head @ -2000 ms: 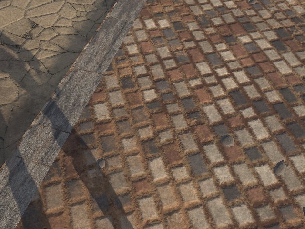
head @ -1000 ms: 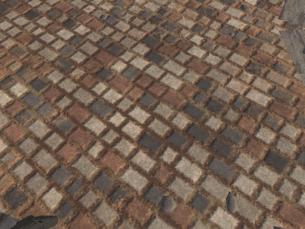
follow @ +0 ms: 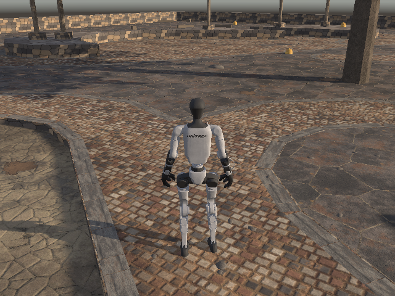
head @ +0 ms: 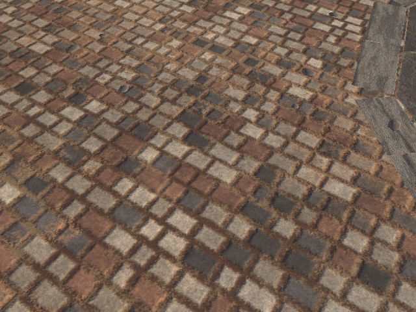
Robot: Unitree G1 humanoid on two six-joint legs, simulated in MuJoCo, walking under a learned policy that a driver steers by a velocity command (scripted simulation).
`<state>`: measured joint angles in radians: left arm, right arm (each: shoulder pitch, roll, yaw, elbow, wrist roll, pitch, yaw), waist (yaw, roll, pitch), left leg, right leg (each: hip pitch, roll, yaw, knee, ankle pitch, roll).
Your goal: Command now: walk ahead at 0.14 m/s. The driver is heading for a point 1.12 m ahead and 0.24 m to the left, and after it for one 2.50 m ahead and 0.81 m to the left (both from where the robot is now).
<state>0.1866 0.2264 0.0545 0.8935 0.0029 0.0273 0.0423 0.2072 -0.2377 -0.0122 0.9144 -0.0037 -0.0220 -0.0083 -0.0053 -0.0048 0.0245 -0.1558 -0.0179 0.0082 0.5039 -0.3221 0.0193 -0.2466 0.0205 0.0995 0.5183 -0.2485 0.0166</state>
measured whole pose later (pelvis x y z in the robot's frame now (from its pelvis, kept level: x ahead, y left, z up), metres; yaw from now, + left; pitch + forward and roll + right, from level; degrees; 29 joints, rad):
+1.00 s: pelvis +0.45 +0.01 +0.01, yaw +0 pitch +0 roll +2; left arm 0.14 0.28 0.05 0.90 -0.01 -0.08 0.01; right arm 0.33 -0.25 -0.05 0.96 0.00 -0.10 0.02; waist -0.05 -0.04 0.02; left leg -0.11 -0.08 0.06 0.24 -0.15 0.07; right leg -0.66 -0.14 0.05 0.91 -0.12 -0.01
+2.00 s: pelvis +1.00 +0.07 +0.01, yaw +26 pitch +1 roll -1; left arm 0.09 0.30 0.07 0.81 0.01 -0.11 0.01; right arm 0.28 -0.27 -0.08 0.78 0.01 -0.05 0.02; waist -0.03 -0.02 0.06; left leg -0.24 -0.11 -0.03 0.39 -0.16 0.11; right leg -0.58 -0.10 0.07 1.06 -0.31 0.03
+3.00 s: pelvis +1.19 +0.16 +0.00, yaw +39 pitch -1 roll +0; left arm 0.15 0.25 0.03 0.95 0.01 -0.01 0.01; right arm 0.24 -0.22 -0.03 0.82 -0.01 -0.01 -0.02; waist 0.02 0.00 0.03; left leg -0.17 -0.02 -0.04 0.53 -0.34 0.01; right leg -0.27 -0.02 0.01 0.51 -0.23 0.02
